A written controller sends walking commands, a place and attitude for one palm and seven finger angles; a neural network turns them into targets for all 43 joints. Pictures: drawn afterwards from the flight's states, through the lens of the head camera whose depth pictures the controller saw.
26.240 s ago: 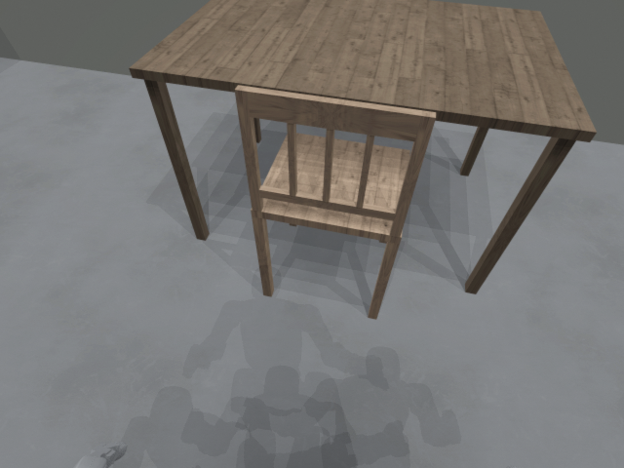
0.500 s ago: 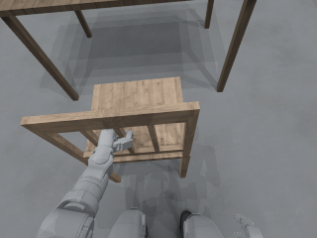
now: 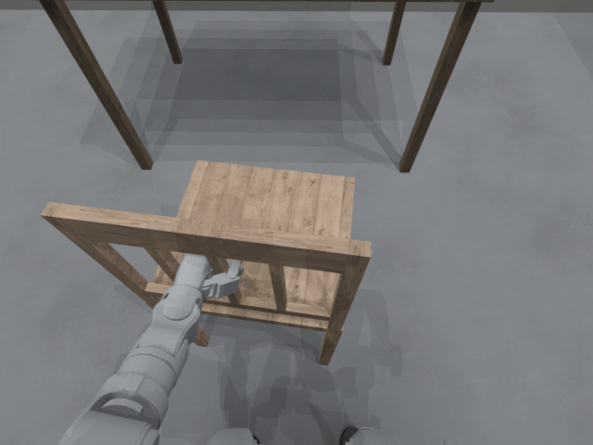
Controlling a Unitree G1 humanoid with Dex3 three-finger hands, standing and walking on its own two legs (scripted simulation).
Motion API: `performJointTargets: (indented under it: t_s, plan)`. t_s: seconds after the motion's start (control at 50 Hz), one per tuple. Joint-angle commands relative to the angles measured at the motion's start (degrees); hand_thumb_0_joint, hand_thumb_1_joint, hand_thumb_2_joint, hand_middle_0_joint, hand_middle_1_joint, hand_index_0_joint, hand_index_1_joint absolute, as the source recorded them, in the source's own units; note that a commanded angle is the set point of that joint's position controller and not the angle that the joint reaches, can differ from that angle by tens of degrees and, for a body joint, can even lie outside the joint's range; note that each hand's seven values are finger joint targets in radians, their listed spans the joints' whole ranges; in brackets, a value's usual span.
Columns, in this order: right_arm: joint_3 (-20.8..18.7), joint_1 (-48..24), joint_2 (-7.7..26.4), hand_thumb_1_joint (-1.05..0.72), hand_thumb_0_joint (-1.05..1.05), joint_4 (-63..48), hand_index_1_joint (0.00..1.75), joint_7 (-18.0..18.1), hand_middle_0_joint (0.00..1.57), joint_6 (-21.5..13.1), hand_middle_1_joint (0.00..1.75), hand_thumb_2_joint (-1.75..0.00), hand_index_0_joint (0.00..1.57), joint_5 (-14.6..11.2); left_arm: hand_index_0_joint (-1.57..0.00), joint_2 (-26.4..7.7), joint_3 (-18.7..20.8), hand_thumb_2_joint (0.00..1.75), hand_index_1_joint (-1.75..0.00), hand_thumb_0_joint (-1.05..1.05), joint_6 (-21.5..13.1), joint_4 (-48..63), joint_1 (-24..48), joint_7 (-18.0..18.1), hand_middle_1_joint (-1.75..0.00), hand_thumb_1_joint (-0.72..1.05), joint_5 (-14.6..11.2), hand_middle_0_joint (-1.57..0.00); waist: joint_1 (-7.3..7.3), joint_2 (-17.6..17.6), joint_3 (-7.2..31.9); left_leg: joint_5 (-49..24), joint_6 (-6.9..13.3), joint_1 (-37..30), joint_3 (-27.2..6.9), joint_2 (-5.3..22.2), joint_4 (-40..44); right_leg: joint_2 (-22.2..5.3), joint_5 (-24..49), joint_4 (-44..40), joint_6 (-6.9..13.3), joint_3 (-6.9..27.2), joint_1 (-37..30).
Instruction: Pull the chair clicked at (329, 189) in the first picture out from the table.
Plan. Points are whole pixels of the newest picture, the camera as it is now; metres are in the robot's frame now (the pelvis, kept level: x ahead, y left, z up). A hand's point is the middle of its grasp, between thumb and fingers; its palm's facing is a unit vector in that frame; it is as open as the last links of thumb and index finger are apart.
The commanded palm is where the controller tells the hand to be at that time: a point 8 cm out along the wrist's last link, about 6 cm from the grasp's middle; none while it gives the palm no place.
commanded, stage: stop walking, hand still on the chair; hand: left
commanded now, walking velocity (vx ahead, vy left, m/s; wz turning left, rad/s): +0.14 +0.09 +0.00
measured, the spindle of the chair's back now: (226, 278) +0.35 +0.15 -0.11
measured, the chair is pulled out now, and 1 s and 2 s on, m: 0.56 0.62 0.62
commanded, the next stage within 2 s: open the thumb and straighten the fingers in 0.76 s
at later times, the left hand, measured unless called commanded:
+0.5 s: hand (238, 317) +0.28 +0.11 -0.06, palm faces -0.10 -0.98 -0.17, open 4.9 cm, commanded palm +0.26 +0.16 -0.06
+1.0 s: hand (235, 315) +0.28 +0.11 -0.06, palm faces -0.09 -0.99 -0.14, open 5.5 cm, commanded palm +0.26 +0.17 -0.05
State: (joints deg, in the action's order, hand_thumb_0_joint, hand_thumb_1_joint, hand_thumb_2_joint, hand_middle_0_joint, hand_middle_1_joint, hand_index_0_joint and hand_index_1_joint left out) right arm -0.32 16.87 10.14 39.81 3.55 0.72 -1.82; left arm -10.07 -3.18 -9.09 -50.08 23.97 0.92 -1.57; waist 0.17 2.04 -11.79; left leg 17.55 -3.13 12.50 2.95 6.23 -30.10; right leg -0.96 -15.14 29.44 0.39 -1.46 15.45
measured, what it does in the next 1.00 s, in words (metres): steps on the spot: right foot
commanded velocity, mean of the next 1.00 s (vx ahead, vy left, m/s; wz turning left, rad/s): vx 0.03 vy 0.04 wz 0.00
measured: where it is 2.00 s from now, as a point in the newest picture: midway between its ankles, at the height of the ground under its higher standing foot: outside the picture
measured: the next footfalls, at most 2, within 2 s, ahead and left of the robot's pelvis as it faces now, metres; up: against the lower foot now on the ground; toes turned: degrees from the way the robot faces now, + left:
right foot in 0.02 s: +0.05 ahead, -0.14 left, +0.00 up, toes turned -2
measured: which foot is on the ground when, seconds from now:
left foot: down 0.00-1.00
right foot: up 0.00-0.00, down 0.02-1.00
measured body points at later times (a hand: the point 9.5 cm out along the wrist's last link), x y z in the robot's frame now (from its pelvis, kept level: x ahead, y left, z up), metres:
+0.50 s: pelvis -0.01 +0.01 +0.00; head +0.00 +0.00 +0.45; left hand +0.28 +0.16 -0.05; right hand +0.09 -0.24 -0.12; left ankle -0.02 +0.15 -0.74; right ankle +0.01 -0.14 -0.74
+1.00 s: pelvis -0.01 +0.00 +0.00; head +0.02 +0.00 +0.45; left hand +0.28 +0.17 -0.05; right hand +0.09 -0.26 -0.12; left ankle -0.02 +0.15 -0.74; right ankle +0.01 -0.14 -0.74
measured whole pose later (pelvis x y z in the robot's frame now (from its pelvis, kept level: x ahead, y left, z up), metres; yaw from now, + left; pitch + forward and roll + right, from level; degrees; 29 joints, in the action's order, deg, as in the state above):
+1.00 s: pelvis -0.01 +0.00 +0.00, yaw +0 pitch +2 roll +1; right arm -0.7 13.2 13.5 40.3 3.2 -0.2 -3.1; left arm -8.8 -2.1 -9.2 -41.9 8.3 1.8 -1.8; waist -3.8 -0.8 -1.3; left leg 16.7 -2.2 16.0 1.2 2.5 -30.4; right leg -3.2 -14.3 32.0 -1.9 -0.1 20.2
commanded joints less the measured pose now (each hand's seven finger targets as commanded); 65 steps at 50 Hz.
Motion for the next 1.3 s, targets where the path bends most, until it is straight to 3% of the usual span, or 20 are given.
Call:
performJointTargets:
  t_s: [0.0, 0.02, 0.04, 0.08, 0.12, 0.14, 0.18, 0.28, 0.46, 0.68, 0.82, 0.84, 0.86, 0.88, 0.9, 0.96, 1.06, 1.08, 1.22, 1.28]
  plan:
    - [-2.44, -1.58, 10.33, -0.90, 0.00, -6.38, 0.30, 0.74, 0.20, -1.76, 0.30, -0.90, 0.20, -0.42, -0.50, -6.27, 2.65, 0.90, -1.45, 0.00, -2.69, 13.26, 13.30, 0.99, -1.45, 0.90, 1.85, -0.50, -2.64, 1.23, 24.93, -22.38, 4.57, -4.98, -3.62, 4.33, -3.66, -5.04, 20.03, -9.08, 1.61, 3.20, -15.58]
    - [-2.07, -1.96, 8.82, -0.90, 0.00, -6.13, 0.30, 0.93, 0.20, -1.63, 0.30, -0.90, 0.20, -0.83, -0.50, -6.91, 3.44, 0.90, -1.45, 0.00, -2.47, 13.32, 13.49, 1.66, -1.45, 0.90, 1.63, -0.50, -3.35, -2.45, 25.87, -13.62, 3.01, -2.28, -1.74, 1.49, -3.86, -8.95, 27.77, -7.34, 3.03, 5.36, -17.61]
    - [-2.99, -0.94, 10.09, -0.90, 0.00, -4.88, 0.30, 1.50, 0.20, -0.76, 0.30, -0.90, 0.20, -1.43, -0.50, -9.04, 5.07, 0.90, -1.45, 0.00, -1.08, 10.08, 10.75, 2.40, -1.45, 0.90, 0.62, -0.50, -3.34, -10.98, 27.94, -4.03, 1.88, 0.10, -1.51, -1.15, -3.93, -10.72, 26.94, -6.81, 4.63, 8.70, -19.72]
    - [-2.66, -3.89, 10.07, -0.90, 0.00, -5.52, 0.30, 2.12, 0.20, 0.10, 0.30, -0.90, 0.20, -1.00, -0.50, -8.76, 5.90, 0.90, -1.45, 0.00, -0.35, 7.42, 10.47, 2.75, -1.45, 0.90, -0.33, -0.50, -1.80, -14.24, 26.04, 6.59, 2.16, 2.37, -2.92, -2.46, -4.06, -12.54, 19.60, -8.95, 4.43, 10.11, -17.48]
    - [-1.93, -4.78, 9.42, -0.90, 0.00, -5.11, 0.30, 2.21, 0.20, 0.17, 0.30, -0.90, 0.20, -0.36, -0.50, -7.78, 5.52, 0.90, -1.45, 0.00, -0.31, 7.44, 10.73, 2.82, -1.45, 0.90, -0.26, -0.50, -1.80, -9.86, 23.72, 4.23, 3.00, 0.97, -3.02, -2.83, -0.55, -12.30, 10.21, -10.42, 3.50, 10.21, -14.57]
    - [-1.96, -4.81, 9.81, -0.90, 0.00, -4.30, 0.30, 2.47, 0.20, 0.10, 0.30, -0.90, 0.20, -0.38, -0.50, -8.65, 6.06, 0.90, -1.45, 0.00, -0.27, 7.96, 10.93, 3.18, -1.45, 0.90, -0.49, -0.50, -2.18, -5.70, 23.49, 0.13, 3.26, -1.83, -2.86, -2.77, 3.22, -11.67, 8.95, -9.90, 3.02, 9.64, -13.22]
    - [-1.86, -5.41, 9.57, -0.90, 0.00, -5.06, 0.30, 2.66, 0.20, -0.01, 0.30, -0.90, 0.20, -0.15, -0.50, -6.69, 5.15, 0.90, -1.45, 0.00, -0.40, 7.28, 10.45, 3.38, -1.45, 0.90, -0.20, -0.50, -1.48, -3.54, 23.31, -5.89, 3.80, -3.64, -3.18, -2.18, 5.20, -9.17, 7.99, -7.78, 1.69, 7.28, -12.58]
    - [-1.96, -5.40, 9.14, -0.90, 0.00, -5.75, 0.30, 2.87, 0.20, 0.42, 0.30, -0.90, 0.20, -0.27, -0.50, -3.66, 2.67, 0.90, -1.45, 0.00, -0.41, 4.86, 8.36, 3.32, -1.45, 0.90, -0.08, -0.50, -1.28, -5.50, 18.09, -4.34, 4.18, -3.77, -2.71, -1.94, 6.14, -7.43, -2.20, -10.23, 1.04, 6.34, -6.13]
    - [-1.85, -5.71, 9.63, -0.90, 0.00, -5.89, 0.30, 2.94, 0.20, -0.59, 0.30, -0.90, 0.20, 0.16, -0.50, -1.12, 0.41, 0.90, -1.45, 0.00, -1.37, 5.47, 2.37, 3.55, -1.45, 0.90, 0.54, -0.50, -0.49, -0.48, 18.40, -16.16, 4.47, -5.64, -4.99, 0.77, 7.96, -4.39, 9.60, -4.29, 0.23, 3.12, -4.05]
    - [-1.63, -5.21, 9.28, -0.90, 0.00, -4.76, 0.30, 2.91, 0.20, -0.94, 0.30, -0.90, 0.20, 0.43, -0.50, -0.61, -0.73, 0.90, -1.45, 0.00, -2.35, 6.87, 0.77, 3.50, -1.45, 0.90, 0.90, -0.50, -0.97, -5.47, 21.28, -18.72, 4.07, -7.35, -4.08, 0.58, 6.81, -4.98, 16.38, -3.36, 0.51, 3.82, -4.99]
    - [-1.54, -5.95, 8.82, -0.90, 0.00, -4.67, 0.30, 3.16, 0.20, -0.42, 0.30, -0.90, 0.20, 0.25, -0.50, -0.84, -0.73, 0.90, -1.45, 0.00, -2.70, 7.14, 0.88, 3.46, -1.45, 0.90, 0.63, -0.50, -1.10, -5.10, 21.29, -16.30, 3.86, -6.84, -3.59, 0.22, 6.47, -5.87, 16.50, -4.31, 0.86, 4.45, -5.35]
    - [-1.80, -6.11, 9.10, -0.90, 0.00, -5.45, 0.30, 3.31, 0.20, -0.62, 0.30, -0.90, 0.20, 0.07, -0.50, -7.06, 3.54, 0.90, -1.45, 0.00, -3.52, 16.98, 3.49, 4.04, -1.45, 0.90, 0.64, -0.50, -0.91, -4.19, 21.38, -16.58, 3.96, -6.75, -3.72, 0.15, 6.81, -6.01, 17.90, -4.64, 0.76, 4.71, -6.66]
    - [-2.33, -4.22, 11.29, -0.90, 0.00, -4.35, 0.30, 1.13, 0.20, -1.58, 0.30, -0.90, 0.20, -1.36, -0.50, -3.04, 2.29, 0.84, -1.45, 0.00, -2.36, 12.81, -1.32, 2.88, -1.45, 0.78, -1.25, -0.50, -4.96, -14.75, 22.13, -10.58, 4.13, 1.70, -0.92, -2.94, 5.50, -2.92, 14.14, -3.03, -0.45, -1.21, -5.23]
    - [-2.54, -5.67, 11.90, -0.90, 0.00, -5.36, 0.30, 0.40, 0.20, -2.35, 0.30, -0.90, 0.20, -1.40, -0.50, -5.82, 4.67, 0.78, -1.45, 0.00, -3.41, 15.46, -0.48, 1.99, -1.45, 0.66, -1.21, -0.50, -3.35, -15.63, 21.94, -8.48, 4.38, 5.23, -0.56, -3.24, 4.15, -2.88, 13.29, -1.41, -0.20, -0.36, -4.47]
    - [-2.77, -5.73, 11.76, -0.90, 0.00, -5.97, 0.30, 0.26, 0.20, -2.89, 0.30, -0.90, 0.20, -1.12, -0.50, -6.10, 4.94, 0.73, -1.45, 0.00, -4.01, 18.73, 0.20, 1.42, -1.45, 0.54, -1.05, -0.50, -3.68, -13.64, 24.20, -7.79, 4.48, 5.47, -0.13, -3.73, 3.79, -2.83, 12.86, -0.99, -0.16, -0.08, -4.62]
    - [-2.51, -5.92, 10.70, -0.90, 0.00, -6.88, 0.30, -1.03, 0.20, -4.42, 0.30, -0.90, 0.20, -1.01, -0.50, -5.85, 3.51, 0.55, -1.45, 0.00, -3.97, 24.36, -1.19, 0.56, -1.45, 0.17, -0.33, -0.50, -3.57, 0.67, 23.79, -5.46, 3.82, 5.58, 0.73, -5.04, 2.17, -2.56, 9.31, -0.27, 0.27, -0.08, -1.26]
    - [-2.86, -5.13, 11.29, -0.90, 0.00, -8.36, 0.30, -2.16, 0.20, -4.69, 0.30, -0.90, 0.20, -1.08, -0.47, -4.77, 2.60, 0.26, -1.38, 0.00, 0.79, 23.95, -4.09, -0.76, -1.38, -0.43, -0.01, -0.47, -3.77, 0.83, 24.45, -4.21, 3.67, 8.79, 0.05, -5.31, -1.03, -1.85, 7.34, 2.45, 0.23, -1.18, 2.83]
    - [-3.23, -4.80, 12.04, -0.90, 0.00, -8.55, 0.30, -2.02, 0.20, -4.61, 0.30, -0.90, 0.20, -0.99, -0.45, -8.46, 5.95, 0.20, -1.30, 0.00, 1.51, 24.35, -3.93, -0.78, -1.30, -0.55, -0.25, -0.45, -3.30, -0.30, 25.93, -4.32, 3.69, 9.53, -0.02, -5.32, -1.74, -1.89, 7.52, 3.21, 0.11, -0.92, 2.61]
    - [-3.53, -4.40, 12.07, -0.90, 0.00, -10.81, 0.30, -1.13, 0.20, -5.91, 0.30, -0.90, 0.20, -0.75, -0.27, -3.53, 2.71, 0.20, -0.80, 0.00, 4.26, 31.31, -5.72, -2.15, -0.80, -0.55, -2.08, -0.27, -4.13, -4.97, 30.30, -8.00, 3.70, 10.08, -0.71, -5.26, -5.13, -1.48, 10.83, 7.13, -0.38, -2.12, 4.33]
    - [-3.50, -3.96, 12.54, -0.90, 0.00, -10.77, 0.30, -0.71, 0.20, -6.21, 0.30, -0.90, 0.20, -0.54, -0.20, -6.21, 4.79, 0.20, -0.58, 0.00, 5.35, 31.46, -6.99, -2.38, -0.58, -0.55, -1.87, -0.20, -4.01, -5.96, 29.76, -7.81, 3.85, 11.41, -0.90, -5.36, -6.44, -1.48, 10.81, 8.05, -0.64, -1.99, 5.33]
